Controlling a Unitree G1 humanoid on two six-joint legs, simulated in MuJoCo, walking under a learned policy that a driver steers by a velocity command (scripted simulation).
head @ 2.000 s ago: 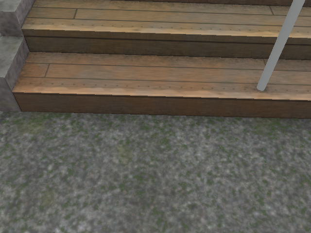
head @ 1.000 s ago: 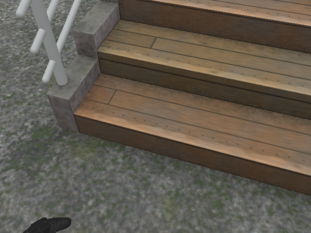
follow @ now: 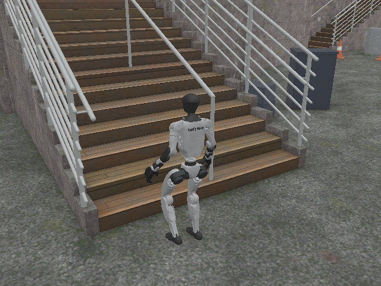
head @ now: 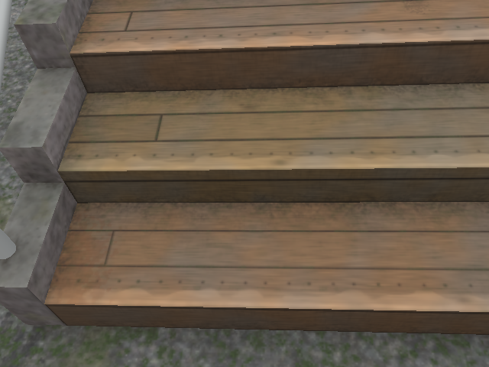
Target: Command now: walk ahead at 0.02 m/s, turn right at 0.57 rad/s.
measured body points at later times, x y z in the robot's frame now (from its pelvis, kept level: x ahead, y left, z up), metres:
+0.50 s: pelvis +0.03 +0.03 +0.00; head +0.05 +0.04 +0.45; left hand +0.22 +0.27 -0.11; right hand +0.13 -0.25 -0.11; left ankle +0.04 +0.15 -0.74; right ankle +0.03 -0.09 -0.74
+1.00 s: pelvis +0.04 +0.03 +0.00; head +0.05 +0.03 +0.45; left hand +0.20 +0.27 -0.12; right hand +0.11 -0.25 -0.13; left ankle +0.04 +0.15 -0.74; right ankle +0.03 -0.09 -0.74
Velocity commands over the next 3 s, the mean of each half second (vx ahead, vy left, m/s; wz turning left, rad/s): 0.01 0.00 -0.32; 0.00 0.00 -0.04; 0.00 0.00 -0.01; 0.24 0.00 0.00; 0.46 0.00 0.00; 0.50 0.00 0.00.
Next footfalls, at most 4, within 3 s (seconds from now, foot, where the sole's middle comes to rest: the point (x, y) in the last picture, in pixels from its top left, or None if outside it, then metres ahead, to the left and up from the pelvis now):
0.32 left None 0.08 0.14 -0.77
2.26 left None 0.40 0.07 -0.77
2.76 right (342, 257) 0.68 -0.17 -0.62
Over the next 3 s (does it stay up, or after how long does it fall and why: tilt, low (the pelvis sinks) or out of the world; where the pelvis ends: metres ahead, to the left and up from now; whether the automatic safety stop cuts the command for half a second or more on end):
stays up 0.64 -0.09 0.14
